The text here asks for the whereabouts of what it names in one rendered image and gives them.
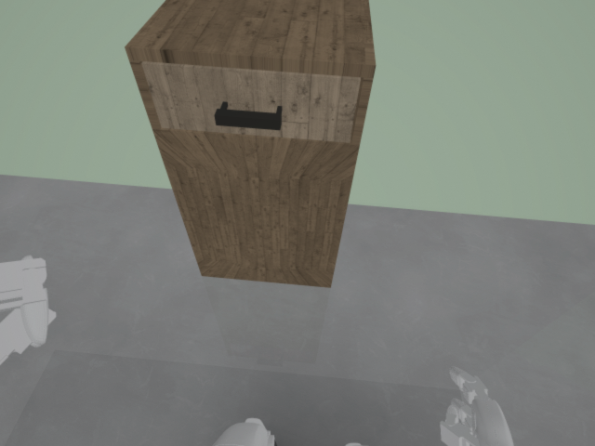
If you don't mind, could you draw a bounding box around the right robot hand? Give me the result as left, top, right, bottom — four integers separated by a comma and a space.
440, 366, 514, 446

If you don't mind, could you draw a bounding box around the left robot hand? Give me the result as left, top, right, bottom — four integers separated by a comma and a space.
0, 255, 56, 365

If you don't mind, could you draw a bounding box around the robot left shin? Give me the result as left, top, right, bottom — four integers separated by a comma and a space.
245, 418, 265, 427

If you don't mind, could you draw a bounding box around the robot left thigh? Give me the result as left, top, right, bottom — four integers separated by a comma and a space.
213, 423, 274, 446

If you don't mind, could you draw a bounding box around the handle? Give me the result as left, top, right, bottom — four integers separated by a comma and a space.
215, 101, 283, 130

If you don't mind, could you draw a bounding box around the drawer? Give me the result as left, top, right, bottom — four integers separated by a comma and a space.
141, 61, 361, 143

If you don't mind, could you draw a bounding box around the cabinet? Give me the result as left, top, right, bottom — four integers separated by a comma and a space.
125, 0, 376, 288

